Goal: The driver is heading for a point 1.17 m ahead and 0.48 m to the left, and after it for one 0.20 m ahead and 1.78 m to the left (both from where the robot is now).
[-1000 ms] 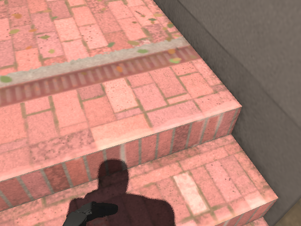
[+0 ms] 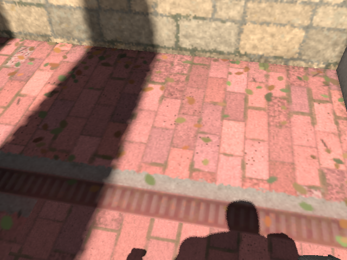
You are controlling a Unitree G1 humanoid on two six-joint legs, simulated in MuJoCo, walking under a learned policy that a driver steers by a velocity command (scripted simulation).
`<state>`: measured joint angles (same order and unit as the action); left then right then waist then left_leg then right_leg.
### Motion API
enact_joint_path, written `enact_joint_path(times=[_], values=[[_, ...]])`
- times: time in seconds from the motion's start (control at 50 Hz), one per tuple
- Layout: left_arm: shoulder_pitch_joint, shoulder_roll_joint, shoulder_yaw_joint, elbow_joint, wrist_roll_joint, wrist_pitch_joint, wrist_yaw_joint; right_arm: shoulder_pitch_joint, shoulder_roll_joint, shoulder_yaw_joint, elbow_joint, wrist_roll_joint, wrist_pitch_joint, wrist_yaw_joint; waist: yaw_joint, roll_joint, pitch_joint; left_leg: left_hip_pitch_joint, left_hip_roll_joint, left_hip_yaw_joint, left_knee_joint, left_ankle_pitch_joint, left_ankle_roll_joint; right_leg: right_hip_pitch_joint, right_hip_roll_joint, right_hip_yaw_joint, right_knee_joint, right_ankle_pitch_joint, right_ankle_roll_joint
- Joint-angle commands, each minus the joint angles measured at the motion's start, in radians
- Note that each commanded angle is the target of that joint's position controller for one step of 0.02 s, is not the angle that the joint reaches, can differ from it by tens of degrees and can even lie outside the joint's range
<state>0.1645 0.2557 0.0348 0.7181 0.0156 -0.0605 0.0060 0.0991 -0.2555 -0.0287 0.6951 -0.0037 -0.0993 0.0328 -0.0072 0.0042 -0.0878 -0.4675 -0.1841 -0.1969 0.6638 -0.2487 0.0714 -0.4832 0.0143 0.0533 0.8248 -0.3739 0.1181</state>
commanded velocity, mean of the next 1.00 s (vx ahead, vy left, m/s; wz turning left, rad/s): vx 0.17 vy -0.02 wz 0.59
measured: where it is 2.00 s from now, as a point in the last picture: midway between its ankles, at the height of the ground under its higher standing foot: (83, 219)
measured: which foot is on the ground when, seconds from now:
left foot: down 0.00-0.04, up 0.06-0.74, down 0.76-1.00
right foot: up 0.00-0.00, down 0.02-0.76, up 0.78-1.00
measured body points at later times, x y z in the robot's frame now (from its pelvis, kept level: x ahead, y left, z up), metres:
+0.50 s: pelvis +0.06 -0.01 +0.02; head +0.08 -0.02 +0.47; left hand +0.03 +0.25 -0.08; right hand +0.34 -0.14 -0.06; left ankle +0.06 +0.14 -0.62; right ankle +0.00 -0.12 -0.72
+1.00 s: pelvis +0.25 +0.23 +0.01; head +0.25 +0.23 +0.46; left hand +0.33 +0.52 -0.04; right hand +0.24 -0.04 -0.12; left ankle +0.15 +0.25 -0.72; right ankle +0.37 +0.18 -0.36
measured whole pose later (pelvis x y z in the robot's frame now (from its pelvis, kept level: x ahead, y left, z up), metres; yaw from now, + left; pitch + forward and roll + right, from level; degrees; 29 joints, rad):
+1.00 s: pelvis +0.25 +0.23 +0.01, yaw +36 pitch +0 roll +0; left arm 0.06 0.12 -0.01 0.57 -0.01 -0.03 0.01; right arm 0.63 -0.17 -0.01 1.13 -0.08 -0.04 0.01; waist -0.04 0.00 0.00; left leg -0.14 -0.09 -0.02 0.52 -0.38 0.08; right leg -1.33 -0.01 -0.01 2.29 -0.38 -0.08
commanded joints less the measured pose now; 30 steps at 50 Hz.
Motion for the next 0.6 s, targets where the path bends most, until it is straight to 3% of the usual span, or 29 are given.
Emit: enact_joint_path(times=[0.02,0.04,0.06,0.08,0.1,0.12,0.14,0.16,0.18,0.22,0.3,0.34,0.38,0.4,0.42,0.46,0.48,0.5,0.56,0.58,0.6], values=[[-0.021,0.050,0.021,-0.143,-0.021,-0.046,-0.009,0.038,-0.090,-0.025,-0.035,0.018,0.023,0.015,0.022,0.104,-0.037,0.168,0.241,-0.382,-0.101,0.221,0.197,0.182,-0.008,0.009,-0.355,0.249,-0.102],[-0.018,0.134,0.043,-0.159,-0.010,-0.064,-0.010,0.072,-0.070,-0.025,-0.043,0.022,0.020,0.010,0.000,-0.010,-0.103,0.018,0.151,-0.267,-0.015,0.050,0.084,0.385,-0.119,0.100,-0.281,0.533,-0.240],[0.030,0.226,0.073,-0.167,0.011,-0.076,-0.019,0.040,-0.014,-0.006,-0.112,-0.009,0.023,0.009,0.021,-0.286,-0.117,-0.294,0.008,-0.063,0.159,-0.230,-0.068,0.548,-0.369,0.494,-0.381,0.722,-0.542],[0.058,0.217,0.086,-0.162,0.045,-0.076,-0.007,-0.029,-0.120,-0.043,-0.100,-0.010,0.018,0.003,0.076,-0.157,-0.102,-0.392,0.038,-0.016,0.496,-0.418,-0.132,0.557,-0.475,0.585,-0.432,0.739,-0.608],[0.019,0.188,0.080,-0.181,0.031,-0.083,-0.004,-0.002,-0.164,-0.072,-0.074,-0.017,0.017,-0.015,0.045,-0.037,-0.082,-0.392,0.087,0.023,0.767,-0.388,-0.165,0.461,-0.457,0.492,-0.423,0.662,-0.550],[-0.030,0.098,0.037,-0.203,0.021,-0.080,-0.010,0.020,-0.175,-0.083,-0.045,-0.030,0.018,-0.035,0.015,-0.023,-0.037,-0.386,0.118,0.017,0.895,-0.313,-0.179,0.382,-0.374,0.358,-0.425,0.598,-0.471],[-0.058,0.021,0.003,-0.209,-0.002,-0.069,-0.013,0.003,-0.147,-0.079,-0.051,-0.042,0.021,-0.051,0.007,-0.088,-0.032,-0.381,0.104,0.024,0.929,-0.257,-0.173,0.358,-0.319,0.244,-0.440,0.617,-0.429],[-0.029,-0.038,-0.021,-0.188,-0.004,-0.044,-0.007,-0.098,-0.107,-0.065,-0.094,-0.046,0.023,-0.066,0.027,-0.062,-0.041,-0.418,0.085,0.066,0.901,-0.227,-0.174,0.372,-0.261,0.167,-0.429,0.614,-0.415],[0.017,-0.021,-0.019,-0.174,0.002,-0.029,-0.007,-0.116,-0.078,-0.056,-0.103,-0.032,0.019,-0.067,0.039,-0.076,-0.022,-0.454,0.077,0.076,0.882,-0.192,-0.164,0.417,-0.236,0.118,-0.437,0.599,-0.401],[0.090,0.031,-0.007,-0.162,0.017,-0.016,-0.013,-0.113,-0.081,-0.060,-0.092,-0.015,0.007,-0.055,0.066,-0.099,-0.015,-0.478,0.082,0.082,0.831,-0.132,-0.164,0.492,-0.235,0.058,-0.463,0.564,-0.398],[0.173,0.065,-0.002,-0.122,0.030,-0.012,-0.048,-0.133,-0.086,-0.059,-0.096,-0.025,-0.004,-0.047,0.071,-0.135,0.008,-0.490,0.124,0.109,0.749,-0.113,-0.158,0.534,-0.300,0.011,-0.484,0.581,-0.429],[0.210,0.083,0.004,-0.082,0.044,0.004,-0.051,-0.165,-0.048,-0.037,-0.121,-0.016,-0.004,-0.038,0.072,-0.123,0.022,-0.518,0.170,0.131,0.638,-0.078,-0.152,0.574,-0.336,-0.008,-0.508,0.608,-0.443],[0.151,0.084,0.002,-0.095,0.051,-0.012,-0.038,-0.156,-0.031,-0.021,-0.116,-0.035,0.019,0.008,0.057,-0.108,0.030,-0.397,0.222,0.233,0.522,-0.044,-0.144,0.493,-0.313,-0.088,-0.545,0.558,-0.412],[0.143,0.100,0.004,-0.099,0.063,-0.027,-0.034,-0.146,-0.026,-0.019,-0.123,-0.034,0.032,0.033,0.036,-0.088,0.043,-0.333,0.259,0.202,0.533,-0.049,-0.140,0.460,-0.364,-0.071,-0.559,0.579,-0.403],[0.146,0.087,-0.001,-0.092,0.062,-0.039,-0.028,-0.132,-0.036,-0.020,-0.112,-0.036,0.043,0.048,0.047,-0.080,0.033,-0.348,0.270,0.188,0.547,-0.015,-0.124,0.473,-0.374,-0.055,-0.581,0.480,-0.410],[0.173,0.090,0.000,-0.063,0.063,-0.065,-0.012,-0.114,-0.047,-0.029,-0.099,-0.040,0.063,0.055,0.071,-0.109,0.102,-0.439,0.283,0.154,0.529,0.010,-0.073,0.507,-0.407,-0.008,-0.670,0.112,-0.409],[0.203,0.090,0.001,-0.047,0.068,-0.069,-0.008,-0.120,-0.041,-0.028,-0.099,-0.039,0.069,0.057,0.096,-0.095,0.120,-0.508,0.290,0.141,0.523,0.003,-0.054,0.576,-0.428,0.014,-0.692,0.062,-0.421],[0.212,0.071,-0.002,-0.037,0.066,-0.078,-0.006,-0.126,-0.035,-0.031,-0.091,-0.043,0.074,0.059,0.092,-0.075,0.128,-0.531,0.290,0.128,0.506,-0.008,-0.037,0.615,-0.440,0.015,-0.710,0.042,-0.417],[0.211,0.055,-0.009,-0.019,0.064,-0.086,-0.011,-0.159,0.007,-0.018,-0.084,-0.036,0.081,0.079,0.086,-0.065,0.125,-0.494,0.314,0.184,0.461,-0.061,-0.004,0.669,-0.415,-0.111,-0.733,0.183,-0.382],[0.239,0.060,-0.002,-0.010,0.062,-0.090,-0.002,-0.188,0.039,-0.003,-0.079,-0.033,0.075,0.079,0.112,-0.079,0.150,-0.499,0.314,0.218,0.433,-0.065,0.001,0.696,-0.387,-0.168,-0.731,0.246,-0.365],[0.302,0.076,0.006,0.017,0.065,-0.086,0.001,-0.222,0.057,0.007,-0.086,-0.033,0.077,0.083,0.135,-0.067,0.152,-0.523,0.320,0.224,0.429,-0.071,0.002,0.749,-0.401,-0.179,-0.731,0.321,-0.372]])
